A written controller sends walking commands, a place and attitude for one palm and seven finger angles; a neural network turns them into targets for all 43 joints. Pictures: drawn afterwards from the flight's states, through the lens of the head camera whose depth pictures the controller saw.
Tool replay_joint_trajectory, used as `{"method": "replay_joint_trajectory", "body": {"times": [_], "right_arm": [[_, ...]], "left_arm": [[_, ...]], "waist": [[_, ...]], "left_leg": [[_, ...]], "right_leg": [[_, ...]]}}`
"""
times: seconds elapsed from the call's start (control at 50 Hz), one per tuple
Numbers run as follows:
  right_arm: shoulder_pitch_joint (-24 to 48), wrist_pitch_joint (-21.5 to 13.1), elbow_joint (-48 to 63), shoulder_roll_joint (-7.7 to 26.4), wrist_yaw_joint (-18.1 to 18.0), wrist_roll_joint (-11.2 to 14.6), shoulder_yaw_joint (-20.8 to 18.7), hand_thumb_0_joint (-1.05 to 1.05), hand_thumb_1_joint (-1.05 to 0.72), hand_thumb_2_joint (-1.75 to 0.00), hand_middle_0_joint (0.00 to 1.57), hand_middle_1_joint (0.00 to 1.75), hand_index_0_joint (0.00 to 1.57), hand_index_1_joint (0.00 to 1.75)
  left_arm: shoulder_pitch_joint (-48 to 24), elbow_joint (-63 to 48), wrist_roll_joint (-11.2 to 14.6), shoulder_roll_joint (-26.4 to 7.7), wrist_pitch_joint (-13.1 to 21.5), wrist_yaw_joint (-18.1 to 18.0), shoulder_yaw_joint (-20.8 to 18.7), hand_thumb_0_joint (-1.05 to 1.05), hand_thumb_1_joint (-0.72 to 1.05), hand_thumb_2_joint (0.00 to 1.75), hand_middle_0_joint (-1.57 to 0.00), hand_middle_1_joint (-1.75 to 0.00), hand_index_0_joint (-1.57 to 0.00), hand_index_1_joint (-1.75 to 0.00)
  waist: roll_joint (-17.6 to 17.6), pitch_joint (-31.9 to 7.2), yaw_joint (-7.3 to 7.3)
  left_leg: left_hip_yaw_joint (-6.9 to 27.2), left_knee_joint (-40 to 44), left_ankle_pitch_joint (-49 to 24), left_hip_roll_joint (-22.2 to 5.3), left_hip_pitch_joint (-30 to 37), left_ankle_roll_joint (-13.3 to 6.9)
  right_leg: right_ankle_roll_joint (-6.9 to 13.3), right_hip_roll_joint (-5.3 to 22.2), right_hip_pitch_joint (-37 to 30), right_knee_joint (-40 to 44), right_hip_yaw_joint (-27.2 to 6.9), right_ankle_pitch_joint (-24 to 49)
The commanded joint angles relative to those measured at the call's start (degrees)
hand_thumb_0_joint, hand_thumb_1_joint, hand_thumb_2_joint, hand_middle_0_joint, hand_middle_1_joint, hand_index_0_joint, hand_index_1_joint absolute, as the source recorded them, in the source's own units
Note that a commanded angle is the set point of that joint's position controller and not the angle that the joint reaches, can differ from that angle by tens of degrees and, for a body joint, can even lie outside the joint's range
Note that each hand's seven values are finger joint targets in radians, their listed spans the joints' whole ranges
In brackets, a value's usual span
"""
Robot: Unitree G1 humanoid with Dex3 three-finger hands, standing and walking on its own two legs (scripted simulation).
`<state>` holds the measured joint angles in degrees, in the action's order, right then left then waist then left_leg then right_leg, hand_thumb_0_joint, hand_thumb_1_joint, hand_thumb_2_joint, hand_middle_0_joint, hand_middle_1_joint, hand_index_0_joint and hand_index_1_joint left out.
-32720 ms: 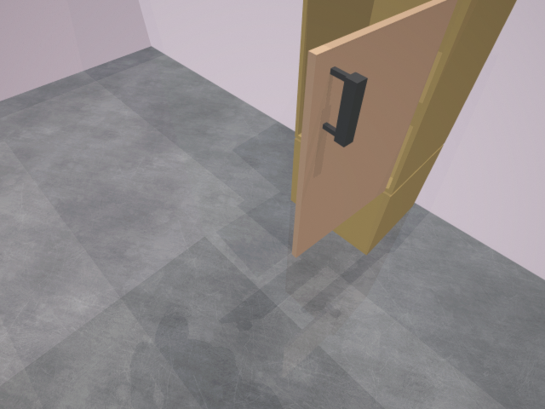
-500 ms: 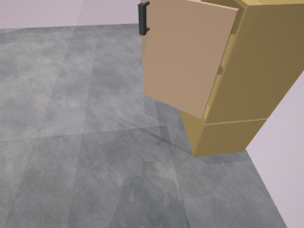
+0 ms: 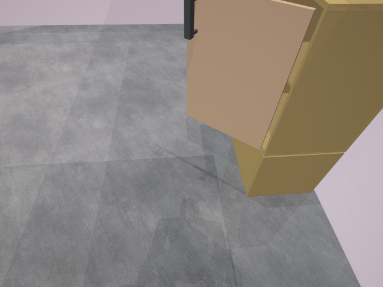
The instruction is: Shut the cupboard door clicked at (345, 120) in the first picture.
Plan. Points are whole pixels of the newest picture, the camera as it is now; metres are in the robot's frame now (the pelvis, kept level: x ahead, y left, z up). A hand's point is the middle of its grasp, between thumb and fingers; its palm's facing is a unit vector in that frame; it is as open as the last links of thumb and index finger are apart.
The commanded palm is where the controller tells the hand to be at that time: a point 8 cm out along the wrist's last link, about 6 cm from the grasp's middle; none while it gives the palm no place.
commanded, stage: walk to a spot facing it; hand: left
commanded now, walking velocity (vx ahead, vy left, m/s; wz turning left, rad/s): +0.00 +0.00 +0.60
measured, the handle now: (192, 17) +0.91 +0.03 +0.15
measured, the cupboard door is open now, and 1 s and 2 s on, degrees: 51 51 51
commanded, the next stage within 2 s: none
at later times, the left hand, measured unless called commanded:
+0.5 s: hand out of the picture +0.04 +0.27 -0.16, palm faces +0.29 -0.92 -0.26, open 7.4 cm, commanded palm none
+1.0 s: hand out of the picture -0.05 +0.17 -0.15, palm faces +0.57 -0.76 -0.30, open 7.4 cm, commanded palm none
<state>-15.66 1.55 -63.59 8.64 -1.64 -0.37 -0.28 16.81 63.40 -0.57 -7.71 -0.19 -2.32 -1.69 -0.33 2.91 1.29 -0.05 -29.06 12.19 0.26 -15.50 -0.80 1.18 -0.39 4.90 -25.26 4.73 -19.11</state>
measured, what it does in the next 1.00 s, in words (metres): steps on the spot, turning left: right foot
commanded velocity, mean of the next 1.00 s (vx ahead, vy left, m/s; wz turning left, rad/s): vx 0.00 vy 0.00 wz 0.60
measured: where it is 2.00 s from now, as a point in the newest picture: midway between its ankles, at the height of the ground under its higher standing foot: outside the picture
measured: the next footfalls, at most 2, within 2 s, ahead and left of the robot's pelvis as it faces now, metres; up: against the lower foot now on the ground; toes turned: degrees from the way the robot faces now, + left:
right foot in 0.72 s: +0.06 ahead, -0.11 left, +0.00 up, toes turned +28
left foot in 1.20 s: +0.00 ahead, +0.11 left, +0.00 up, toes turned +49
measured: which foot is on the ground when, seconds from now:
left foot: down 0.00-0.72, up 0.74-1.00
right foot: down 0.00-0.18, up 0.20-0.70, down 0.72-1.00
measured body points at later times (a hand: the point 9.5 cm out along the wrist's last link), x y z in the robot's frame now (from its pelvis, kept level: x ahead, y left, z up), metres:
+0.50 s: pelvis -0.01 +0.03 +0.01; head +0.04 +0.07 +0.45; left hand +0.03 +0.32 -0.14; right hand +0.12 -0.21 -0.12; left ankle +0.03 +0.11 -0.74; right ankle +0.02 -0.16 -0.66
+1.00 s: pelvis +0.03 -0.02 +0.00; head +0.11 +0.00 +0.45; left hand -0.08 +0.21 -0.13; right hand +0.23 -0.19 -0.16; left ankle -0.08 +0.10 -0.66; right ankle +0.03 -0.12 -0.74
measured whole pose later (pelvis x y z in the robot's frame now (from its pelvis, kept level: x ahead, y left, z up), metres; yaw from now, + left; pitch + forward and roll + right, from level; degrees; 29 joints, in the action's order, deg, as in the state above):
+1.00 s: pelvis +0.03 -0.02 +0.00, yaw +37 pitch +2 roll +3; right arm -9.2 5.1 -52.9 14.0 1.4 -0.8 -4.0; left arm 14.6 50.7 -1.3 -9.8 0.0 -2.2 -2.5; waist -0.7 8.0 1.4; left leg 1.0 -60.2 24.5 0.5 -28.8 3.6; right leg 1.7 3.9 9.2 -28.5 7.3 -20.7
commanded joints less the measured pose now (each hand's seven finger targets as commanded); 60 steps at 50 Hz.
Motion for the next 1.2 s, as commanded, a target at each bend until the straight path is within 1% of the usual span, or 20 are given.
{"method": "replay_joint_trajectory", "body": {"times": [0.0,0.06,0.12,0.16,0.2,0.24,0.34,0.5,0.64,0.68,0.7,0.72,0.74,0.78,0.84,0.98,1.08,1.14,1.16,1.18], "right_arm": [[0.6,0.2,5.0,5.5,0.1,-0.6,-2.3,0.00,-0.90,-0.90,0.20,0.30,0.20,0.30],[2.6,0.6,7.9,6.0,0.6,-0.3,-3.0,0.00,-0.90,-0.90,0.20,0.30,0.20,0.30],[-3.4,0.2,7.7,7.2,1.2,-0.7,-3.2,0.00,-0.90,-0.90,0.20,0.30,0.20,0.30],[-8.1,-0.2,7.4,15.1,0.4,-1.1,-4.6,0.00,-0.90,-0.90,0.20,0.30,0.20,0.30],[-4.7,0.1,9.0,15.0,0.3,-1.3,-4.9,0.00,-0.90,-0.90,0.20,0.30,0.20,0.30],[0.0,0.0,11.1,14.5,0.0,-1.6,-4.6,0.00,-0.90,-0.90,0.20,0.30,0.20,0.30],[0.4,-0.8,12.3,14.6,-0.1,-1.2,-5.0,0.00,-0.90,-0.90,0.20,0.30,0.20,0.30],[0.1,0.1,13.8,15.8,0.6,-1.3,-6.3,0.00,-0.90,-0.90,0.20,0.30,0.20,0.30],[3.6,0.9,15.6,15.8,0.9,-1.3,-7.0,0.00,-0.90,-0.90,0.20,0.30,0.20,0.30],[5.4,1.1,16.0,12.5,1.3,-0.2,-6.8,0.00,-0.90,-0.90,0.20,0.30,0.20,0.30],[4.2,0.9,16.6,9.1,1.3,0.3,-6.6,0.00,-0.90,-0.90,0.20,0.30,0.20,0.30],[4.6,0.9,16.2,11.9,1.4,-1.0,-7.1,0.00,-0.90,-0.90,0.20,0.30,0.20,0.30],[1.8,1.3,15.8,11.8,2.0,-1.3,-7.0,0.00,-0.90,-0.90,0.20,0.30,0.20,0.30],[0.6,1.9,14.0,10.7,2.5,-1.4,-6.6,0.00,-0.90,-0.90,0.20,0.30,0.20,0.30],[4.0,1.3,15.7,9.2,2.9,-0.6,-5.3,0.00,-0.90,-0.90,0.20,0.30,0.20,0.30],[12.9,1.7,17.3,7.7,3.1,-0.5,-4.0,0.00,-0.90,-0.90,0.20,0.30,0.20,0.30],[14.2,1.2,18.2,7.5,3.3,-0.2,-3.7,0.00,-0.90,-0.90,0.20,0.30,0.20,0.30],[6.3,0.0,16.9,9.2,2.9,-0.6,-4.0,0.00,-0.90,-0.90,0.20,0.30,0.20,0.30],[0.6,-0.5,15.6,12.2,3.0,-0.9,-4.7,0.00,-0.90,-0.90,0.20,0.30,0.20,0.30],[-4.7,-1.1,14.8,20.3,2.5,-1.7,-6.7,0.00,-0.90,-0.90,0.20,0.30,0.20,0.30]], "left_arm": [[4.5,-3.3,-0.6,-9.9,-0.1,-0.5,-2.9,0.00,0.90,0.90,-0.20,-0.30,-0.20,-0.30],[1.7,-5.4,-1.4,-11.1,-0.1,-0.8,-3.7,0.00,0.90,0.90,-0.20,-0.30,-0.20,-0.30],[-1.7,-8.1,-0.6,-13.2,-0.2,-0.2,-4.4,0.00,0.90,0.90,-0.20,-0.30,-0.20,-0.30],[-2.6,-11.7,0.4,-9.2,-1.1,0.2,-3.3,0.00,0.90,0.90,-0.20,-0.30,-0.20,-0.30],[-5.5,-12.3,-0.6,-9.7,-2.1,0.0,-3.9,0.00,0.90,0.90,-0.20,-0.30,-0.20,-0.30],[-6.6,-12.4,-1.2,-10.0,-2.0,0.7,-4.2,0.00,0.90,0.90,-0.20,-0.30,-0.20,-0.30],[-5.4,-13.0,-1.3,-10.0,-1.4,1.3,-4.2,0.00,0.90,0.90,-0.20,-0.30,-0.20,-0.30],[-8.3,-16.3,-1.3,-11.5,-1.6,1.3,-3.8,0.00,0.90,0.90,-0.20,-0.30,-0.20,-0.30],[-2.3,-15.8,-0.6,-12.3,-1.5,0.7,-3.7,0.00,0.90,0.90,-0.20,-0.30,-0.20,-0.30],[2.6,-15.0,-0.9,-15.8,-0.9,0.4,-4.7,0.00,0.90,0.90,-0.20,-0.30,-0.20,-0.30],[1.3,-16.0,-1.8,-20.1,-0.4,0.0,-5.5,0.00,0.90,0.90,-0.20,-0.30,-0.20,-0.30],[-4.9,-17.2,-1.5,-19.0,-0.6,-0.3,-4.4,0.00,0.90,0.90,-0.20,-0.30,-0.20,-0.30],[-10.6,-18.6,-1.2,-17.0,-0.7,-0.4,-3.6,0.00,0.90,0.90,-0.20,-0.30,-0.20,-0.30],[-11.3,-18.7,-0.8,-12.6,0.3,-0.6,-3.2,0.00,0.90,0.90,-0.20,-0.30,-0.20,-0.30],[-3.5,-16.6,-0.6,-12.8,1.4,-0.5,-3.3,0.00,0.90,0.90,-0.20,-0.30,-0.20,-0.30],[7.2,-14.1,-1.1,-14.0,1.0,-0.6,-4.3,0.00,0.90,0.90,-0.20,-0.30,-0.20,-0.30],[5.4,-15.3,-1.5,-14.8,0.8,-0.4,-4.9,0.00,0.90,0.90,-0.20,-0.30,-0.20,-0.30],[2.5,-15.7,-0.7,-16.0,1.3,0.3,-5.3,0.00,0.90,0.90,-0.20,-0.30,-0.20,-0.30],[1.8,-16.1,-0.4,-15.4,1.3,0.8,-4.9,0.00,0.90,0.90,-0.20,-0.30,-0.20,-0.30],[-0.1,-18.8,0.2,-11.1,1.2,1.7,-3.8,0.00,0.90,0.90,-0.20,-0.30,-0.20,-0.30]], "waist": [[8.7,2.9,-1.89],[10.0,4.0,-1.45],[2.1,0.3,2.31],[-20.9,-2.8,2.96],[-10.7,-2.4,2.49],[-6.8,0.8,0.77],[-3.1,-4.6,-0.03],[-9.2,-6.4,1.19],[-9.8,-8.5,-1.22],[-1.1,-9.3,-3.54],[14.5,-7.0,-3.26],[12.0,-1.7,-1.64],[6.9,-0.4,2.10],[8.0,0.2,3.18],[9.6,-4.0,0.42],[13.5,-3.7,-4.37],[13.4,-3.5,-3.54],[10.4,-8.0,1.05],[4.0,-10.8,4.27],[-15.8,-13.0,6.98]], "left_leg": [[-0.8,-14.9,6.8,-1.4,-9.0,0.9],[-1.3,-21.1,16.9,-3.2,-13.1,1.3],[-2.0,-2.1,-5.5,-2.7,0.7,0.0],[29.1,10.2,-36.0,-21.0,7.2,-12.3],[27.9,15.5,0.7,-19.1,0.2,-10.0],[25.4,17.3,13.4,-15.2,-4.0,-7.0],[20.6,15.3,3.0,-11.2,3.4,-6.6],[25.7,14.0,2.5,-9.5,6.1,-7.9],[28.0,10.9,-1.9,-5.7,0.0,-6.0],[21.1,2.8,7.4,0.2,-11.2,-1.1],[10.3,-14.3,16.4,8.2,-21.7,3.3],[7.6,-30.5,19.9,6.9,-21.8,3.2],[8.2,-38.4,16.6,4.8,-19.5,2.6],[6.2,-42.7,11.7,2.4,-20.5,3.4],[2.0,-39.3,10.4,1.8,-22.4,4.4],[-2.8,-27.6,13.2,0.7,-20.6,3.9],[-5.5,-16.0,14.0,0.5,-13.3,2.3],[-8.0,-1.5,5.0,3.1,2.8,-0.1],[-2.6,3.6,-2.6,-1.0,16.4,-2.2],[23.6,5.5,-17.4,-19.8,28.1,-11.8]], "right_leg": [[7.9,17.8,1.1,5.2,-8.7,23.9],[10.2,21.9,-0.4,2.0,-6.7,35.5],[2.3,16.3,4.6,-14.3,2.7,35.1],[-4.0,3.0,20.9,-37.7,1.2,-19.6],[-2.4,5.1,21.6,-41.3,-5.6,-14.3],[-3.4,5.0,23.9,-41.9,-6.7,-5.7],[-5.3,3.7,25.9,-36.7,-6.3,-0.1],[-5.8,1.2,25.1,-26.9,-6.6,-3.3],[-3.8,-2.5,9.6,-7.6,-5.8,-2.4],[-1.2,3.8,-3.5,8.0,-11.1,0.7],[5.5,19.8,-4.7,15.7,-31.3,-7.8],[9.1,27.3,6.7,16.0,-32.5,-4.5],[9.4,24.6,11.7,14.4,-25.2,-1.6],[6.8,17.3,7.8,9.0,-17.3,14.6],[4.6,15.5,-5.0,1.0,-7.9,44.1],[2.4,17.1,-12.9,-2.3,-4.1,57.4],[4.6,19.4,-9.7,-4.2,-1.5,54.2],[1.6,18.2,-4.1,-13.4,3.6,50.3],[-0.7,16.4,6.8,-24.7,5.7,35.7],[-4.8,6.5,28.3,-41.4,6.9,-12.9]]}}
